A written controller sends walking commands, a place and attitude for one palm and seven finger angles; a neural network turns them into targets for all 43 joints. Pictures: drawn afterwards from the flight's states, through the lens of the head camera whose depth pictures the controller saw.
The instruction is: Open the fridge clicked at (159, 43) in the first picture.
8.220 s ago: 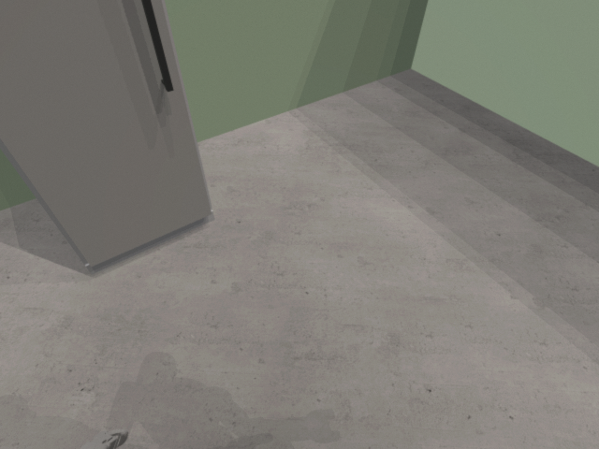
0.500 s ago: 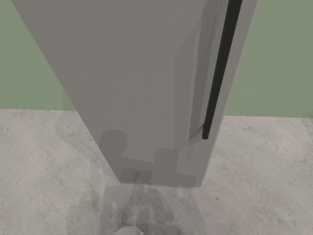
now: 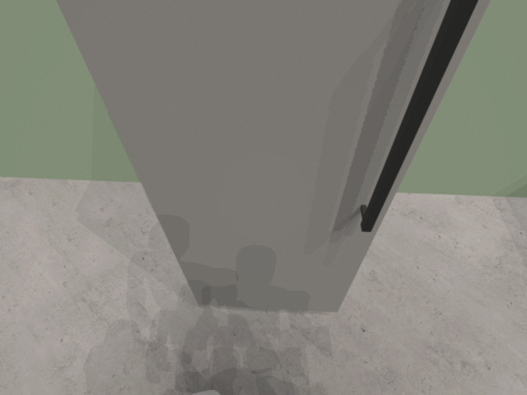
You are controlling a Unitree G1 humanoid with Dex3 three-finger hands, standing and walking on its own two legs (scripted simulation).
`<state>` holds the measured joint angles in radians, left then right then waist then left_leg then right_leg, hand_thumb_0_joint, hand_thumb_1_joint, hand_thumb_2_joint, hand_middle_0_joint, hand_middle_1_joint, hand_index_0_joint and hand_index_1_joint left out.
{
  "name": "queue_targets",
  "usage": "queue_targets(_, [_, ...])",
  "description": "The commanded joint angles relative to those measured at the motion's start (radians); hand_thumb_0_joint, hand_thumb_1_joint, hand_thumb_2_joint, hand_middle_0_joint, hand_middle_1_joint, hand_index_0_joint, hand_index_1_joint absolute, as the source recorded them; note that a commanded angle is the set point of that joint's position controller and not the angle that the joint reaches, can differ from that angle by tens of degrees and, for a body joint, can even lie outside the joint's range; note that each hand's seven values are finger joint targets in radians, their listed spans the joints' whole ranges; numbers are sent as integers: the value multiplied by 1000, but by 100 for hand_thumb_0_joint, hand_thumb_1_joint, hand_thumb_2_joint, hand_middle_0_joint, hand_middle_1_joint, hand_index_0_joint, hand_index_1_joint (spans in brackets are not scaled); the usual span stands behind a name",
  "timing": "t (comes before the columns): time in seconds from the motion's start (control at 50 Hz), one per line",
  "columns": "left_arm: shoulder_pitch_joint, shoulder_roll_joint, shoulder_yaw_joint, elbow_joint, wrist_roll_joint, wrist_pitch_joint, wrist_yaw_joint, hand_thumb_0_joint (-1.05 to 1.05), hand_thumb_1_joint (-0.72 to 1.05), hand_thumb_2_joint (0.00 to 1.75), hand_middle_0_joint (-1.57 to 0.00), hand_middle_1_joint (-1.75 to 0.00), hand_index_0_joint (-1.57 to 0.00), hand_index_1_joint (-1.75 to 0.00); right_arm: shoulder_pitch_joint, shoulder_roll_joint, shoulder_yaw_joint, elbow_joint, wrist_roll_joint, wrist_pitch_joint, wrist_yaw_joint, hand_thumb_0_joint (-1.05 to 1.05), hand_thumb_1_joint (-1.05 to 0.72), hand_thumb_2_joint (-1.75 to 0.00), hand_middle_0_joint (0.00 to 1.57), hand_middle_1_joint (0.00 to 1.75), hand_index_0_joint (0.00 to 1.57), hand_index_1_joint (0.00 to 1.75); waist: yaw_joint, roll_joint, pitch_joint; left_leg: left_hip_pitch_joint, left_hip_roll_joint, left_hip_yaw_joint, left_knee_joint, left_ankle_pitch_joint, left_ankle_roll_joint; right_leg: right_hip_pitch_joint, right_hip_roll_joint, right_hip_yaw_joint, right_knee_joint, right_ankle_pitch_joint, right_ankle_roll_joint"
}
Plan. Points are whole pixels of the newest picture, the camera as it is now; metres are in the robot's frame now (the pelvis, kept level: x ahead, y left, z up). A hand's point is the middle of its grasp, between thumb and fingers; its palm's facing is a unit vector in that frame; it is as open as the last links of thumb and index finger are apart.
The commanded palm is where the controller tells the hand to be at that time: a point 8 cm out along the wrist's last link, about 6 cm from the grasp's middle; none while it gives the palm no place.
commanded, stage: come to a stop and stand still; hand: right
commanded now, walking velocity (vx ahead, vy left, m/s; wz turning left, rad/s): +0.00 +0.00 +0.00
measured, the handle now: (403, 125) +0.45 -0.17 +0.18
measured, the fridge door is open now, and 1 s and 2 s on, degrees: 0 0 0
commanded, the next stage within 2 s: look again from close up in 1.52 s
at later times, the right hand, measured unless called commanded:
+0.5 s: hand out of the picture -0.04 -0.17 -0.16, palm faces +0.00 +0.98 -0.21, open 7.4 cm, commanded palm none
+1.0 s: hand out of the picture -0.01 -0.18 -0.16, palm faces -0.01 +0.98 -0.19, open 7.4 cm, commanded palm none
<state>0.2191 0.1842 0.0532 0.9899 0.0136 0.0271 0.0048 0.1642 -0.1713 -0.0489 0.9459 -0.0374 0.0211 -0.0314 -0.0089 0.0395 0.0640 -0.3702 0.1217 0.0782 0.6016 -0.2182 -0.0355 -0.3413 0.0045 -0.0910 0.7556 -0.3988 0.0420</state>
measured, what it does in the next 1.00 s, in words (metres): steps on the spot: right foot, then left foot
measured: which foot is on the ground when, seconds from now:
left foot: down 0.00-0.04, up 0.06-0.30, down 0.32-1.00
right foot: up 0.00-0.00, down 0.02-1.00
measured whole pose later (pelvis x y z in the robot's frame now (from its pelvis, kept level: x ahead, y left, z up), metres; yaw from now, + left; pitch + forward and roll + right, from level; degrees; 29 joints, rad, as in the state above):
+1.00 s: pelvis -0.03 +0.00 +0.01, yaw +1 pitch -2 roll +0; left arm 0.29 0.15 -0.02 1.09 0.01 -0.01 0.01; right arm 0.29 -0.17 0.02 1.04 -0.01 -0.01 -0.04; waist 0.01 0.02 0.02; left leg -0.17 0.00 0.06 0.47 -0.27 0.02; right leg -0.23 -0.01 -0.10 0.47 -0.21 -0.04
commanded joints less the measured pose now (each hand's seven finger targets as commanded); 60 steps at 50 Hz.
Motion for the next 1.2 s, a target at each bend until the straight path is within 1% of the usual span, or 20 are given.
queue_targets(0.0, [187,115,20,-21,11,-26,8,0,90,90,-20,-30,-20,-30,35,-79,-26,-75,21,18,-3,0,-90,-90,20,30,20,30,38,-280,-61,-166,-30,-21,75,-245,31,187,-243,286,-482,130,-97])
queue_targets(0.02, [132,163,25,-61,16,-21,12,0,90,90,-20,-30,-20,-30,21,-63,-20,-86,19,20,-2,0,-90,-90,20,30,20,30,31,-327,-8,-125,-72,-14,229,-327,14,13,-349,388,-558,122,-194])
queue_targets(0.04, [95,135,21,-58,18,-30,21,0,90,90,-20,-30,-20,-30,-7,-76,-21,-62,7,25,-3,0,-90,-90,20,30,20,30,33,-279,-3,-107,-67,-82,344,-281,24,-15,-320,402,-582,147,-201])
queue_targets(0.06, [53,124,13,-64,16,-34,27,0,90,90,-20,-30,-20,-30,28,-74,-23,-45,6,22,2,0,-90,-90,20,30,20,30,0,-249,-12,-115,-61,-94,403,-245,27,2,-299,351,-555,199,-208])
queue_targets(0.1, [4,86,-3,-68,10,-43,30,0,90,90,-20,-30,-20,-30,96,-63,-17,9,7,16,6,0,-90,-90,20,30,20,30,-25,-158,-45,-87,-56,-88,418,-168,19,66,-237,218,-510,326,-202])
queue_targets(0.16, [41,79,-1,-38,8,-47,34,0,90,90,-20,-30,-20,-30,103,-38,2,31,8,7,5,0,-90,-90,20,30,20,30,-5,-112,-63,-47,-54,-47,241,-199,9,177,-233,177,-473,501,-218])
queue_targets(0.2, [85,93,0,-13,9,-45,34,0,90,90,-20,-30,-20,-30,93,-28,12,34,13,1,2,0,-90,-90,20,30,20,30,16,-136,-77,18,-54,-39,96,-229,9,211,-252,202,-457,529,-228])
queue_targets(0.26, [75,91,-5,7,0,-45,31,0,90,90,-20,-30,-20,-30,173,-36,17,77,14,-14,-3,0,-90,-90,20,30,20,30,-15,-90,-84,168,-54,-43,-173,-47,16,168,-216,189,-409,445,-181])
queue_targets(0.28, [74,71,-11,12,-6,-50,28,0,90,90,-20,-30,-20,-30,198,-53,19,94,14,-26,-7,0,-90,-90,20,30,20,30,-17,-38,-88,229,-16,-101,-263,55,26,133,-171,158,-368,388,-134])
queue_targets(0.3, [77,47,-17,15,-12,-51,25,0,90,90,-20,-30,-20,-30,189,-76,23,102,15,-34,-9,0,-90,-90,20,30,20,30,6,18,-75,225,44,-167,-265,137,57,116,-123,120,-363,315,-91])
queue_targets(0.32, [76,41,-22,23,-10,-53,20,0,90,90,-20,-30,-20,-30,190,-87,28,106,18,-40,-8,0,-90,-90,20,30,20,30,11,11,-84,192,77,-179,-249,201,81,157,-98,103,-366,305,-76])
queue_targets(0.34, [13,115,-20,-24,-6,-43,13,0,90,90,-20,-30,-20,-30,216,-75,35,122,7,-39,-42,0,-90,-90,20,30,20,30,9,-71,19,66,18,-165,-208,11,82,153,-119,76,-262,224,-50])
queue_targets(0.36, [31,108,-27,-36,2,-42,9,0,90,90,-20,-30,-20,-30,187,-93,35,99,9,-50,-39,0,-90,-90,20,30,20,30,25,-100,25,45,18,-158,-227,-85,85,118,-116,111,-301,174,-50])
queue_targets(0.38, [81,85,-26,-35,8,-48,6,0,90,90,-20,-30,-20,-30,196,-96,37,71,12,-57,-35,0,-90,-90,20,30,20,30,25,-48,-52,102,2,-152,-186,-65,94,120,-127,133,-299,215,-70])
queue_targets(0.4, [83,87,-28,-38,4,-48,8,0,90,90,-20,-30,-20,-30,194,-88,39,69,18,-61,-31,0,-90,-90,20,30,20,30,24,29,-87,122,0,-150,-192,-35,92,125,-122,129,-293,225,-80])
queue_targets(0.42, [83,85,-27,-42,1,-46,8,0,90,90,-20,-30,-20,-30,188,-85,41,62,21,-63,-27,0,-90,-90,20,30,20,30,27,68,-85,119,7,-161,-208,-38,94,125,-108,118,-298,206,-81])
queue_targets(0.48, [81,72,-34,-35,2,-42,6,0,90,90,-20,-30,-20,-30,176,-90,45,50,21,-61,-20,0,-90,-90,20,30,20,30,28,21,0,66,4,-170,-230,-91,99,107,-89,104,-319,175,-78])
queue_targets(0.56, [98,65,-39,-15,3,-40,5,0,90,90,-20,-30,-20,-30,187,-95,48,46,20,-57,-17,0,-90,-90,20,30,20,30,25,26,44,42,-2,-174,-259,-156,102,90,-82,97,-336,149,-74])
queue_targets(0.82, [111,66,-51,43,0,-54,13,0,90,90,-20,-30,-20,-30,188,-100,51,55,26,-50,-11,0,-90,-90,20,30,20,30,10,-34,4,126,-13,-150,-251,-37,86,94,-107,104,-373,215,-74])
queue_targets(1.18, [92,80,-48,84,-5,-60,18,0,90,90,-20,-30,-20,-30,207,-80,55,101,22,-46,-10,0,-90,-90,20,30,20,30,7,-32,-7,152,-15,-123,-256,17,67,135,-127,121,-419,241,-83])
